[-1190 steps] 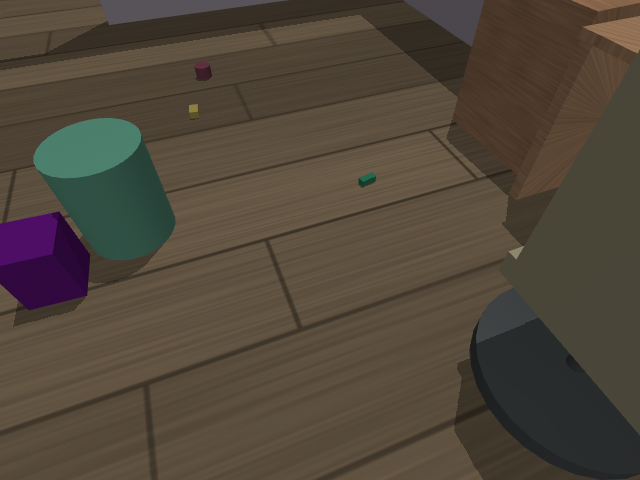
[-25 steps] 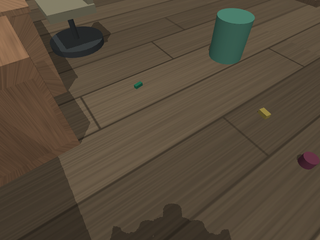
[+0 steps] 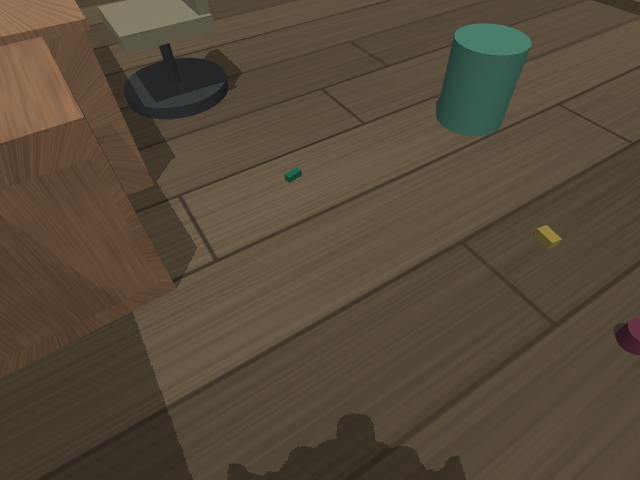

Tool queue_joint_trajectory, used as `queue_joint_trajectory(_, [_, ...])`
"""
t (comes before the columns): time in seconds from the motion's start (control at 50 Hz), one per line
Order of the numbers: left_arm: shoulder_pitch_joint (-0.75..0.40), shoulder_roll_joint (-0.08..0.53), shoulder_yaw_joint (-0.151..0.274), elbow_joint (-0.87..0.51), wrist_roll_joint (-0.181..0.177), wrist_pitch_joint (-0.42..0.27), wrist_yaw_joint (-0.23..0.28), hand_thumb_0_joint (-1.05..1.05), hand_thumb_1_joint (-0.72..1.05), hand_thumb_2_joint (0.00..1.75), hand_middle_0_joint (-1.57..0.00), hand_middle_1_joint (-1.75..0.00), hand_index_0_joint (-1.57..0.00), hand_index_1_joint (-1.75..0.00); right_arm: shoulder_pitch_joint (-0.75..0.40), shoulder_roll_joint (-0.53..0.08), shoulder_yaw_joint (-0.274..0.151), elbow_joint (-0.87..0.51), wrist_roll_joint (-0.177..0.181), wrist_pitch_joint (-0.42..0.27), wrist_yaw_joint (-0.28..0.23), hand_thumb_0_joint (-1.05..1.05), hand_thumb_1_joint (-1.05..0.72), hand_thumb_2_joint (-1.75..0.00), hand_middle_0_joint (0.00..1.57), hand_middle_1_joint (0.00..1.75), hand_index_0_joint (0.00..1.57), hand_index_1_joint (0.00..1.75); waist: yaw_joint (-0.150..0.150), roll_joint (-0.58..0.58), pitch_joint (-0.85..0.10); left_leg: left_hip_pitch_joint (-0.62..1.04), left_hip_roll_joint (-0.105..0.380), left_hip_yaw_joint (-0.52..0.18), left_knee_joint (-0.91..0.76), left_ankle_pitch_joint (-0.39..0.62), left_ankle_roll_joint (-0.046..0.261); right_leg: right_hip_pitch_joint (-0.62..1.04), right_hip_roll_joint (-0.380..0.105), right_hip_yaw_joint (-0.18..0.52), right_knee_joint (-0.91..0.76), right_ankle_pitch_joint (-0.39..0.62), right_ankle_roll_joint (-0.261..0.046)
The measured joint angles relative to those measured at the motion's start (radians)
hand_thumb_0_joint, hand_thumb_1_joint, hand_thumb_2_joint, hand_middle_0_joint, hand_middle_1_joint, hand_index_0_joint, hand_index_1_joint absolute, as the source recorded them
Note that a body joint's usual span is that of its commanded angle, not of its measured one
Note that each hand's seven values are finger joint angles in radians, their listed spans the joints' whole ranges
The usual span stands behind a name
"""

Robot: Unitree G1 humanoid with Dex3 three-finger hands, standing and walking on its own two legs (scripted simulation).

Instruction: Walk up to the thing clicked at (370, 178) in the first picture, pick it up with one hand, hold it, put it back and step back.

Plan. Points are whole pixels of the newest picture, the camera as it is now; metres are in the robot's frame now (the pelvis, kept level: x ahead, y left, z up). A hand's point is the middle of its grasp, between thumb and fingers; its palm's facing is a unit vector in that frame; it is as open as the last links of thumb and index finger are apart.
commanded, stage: stand
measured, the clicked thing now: (293, 174) +1.53 +0.17 -0.77
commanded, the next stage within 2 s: none
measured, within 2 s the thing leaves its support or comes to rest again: neither
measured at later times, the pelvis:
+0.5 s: pelvis +0.00 +0.00 +0.00, yaw +1 degrees
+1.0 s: pelvis +0.00 +0.00 +0.00, yaw +1 degrees
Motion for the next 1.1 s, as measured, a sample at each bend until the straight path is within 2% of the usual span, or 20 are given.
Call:
queue_joint_trajectory(0.38, [0.000, -0.001, -0.004, -0.007, 0.001, 0.004, -0.002, 0.01, 0.90, 0.89, -0.20, -0.30, -0.20, -0.30, 0.028, -0.005, -0.001, 0.011, 0.000, 0.002, -0.002, 0.01, -0.91, -0.90, 0.20, 0.30, 0.20, 0.30, -0.007, -0.002, -0.004, 0.002, -0.003, -0.009, -0.006, 0.008, 0.000, 0.005, -0.004, -0.009, -0.003, 0.002, -0.001])
queue_joint_trajectory(1.1, [0.019, 0.006, -0.010, -0.017, 0.002, 0.003, -0.001, 0.01, 0.90, 0.89, -0.20, -0.30, -0.20, -0.30, 0.035, -0.005, -0.001, 0.007, 0.001, 0.004, -0.001, 0.01, -0.91, -0.90, 0.20, 0.30, 0.20, 0.30, -0.002, -0.004, -0.005, 0.006, -0.004, -0.012, -0.006, 0.006, 0.001, 0.011, -0.005, -0.012, -0.007, 0.002, 0.000])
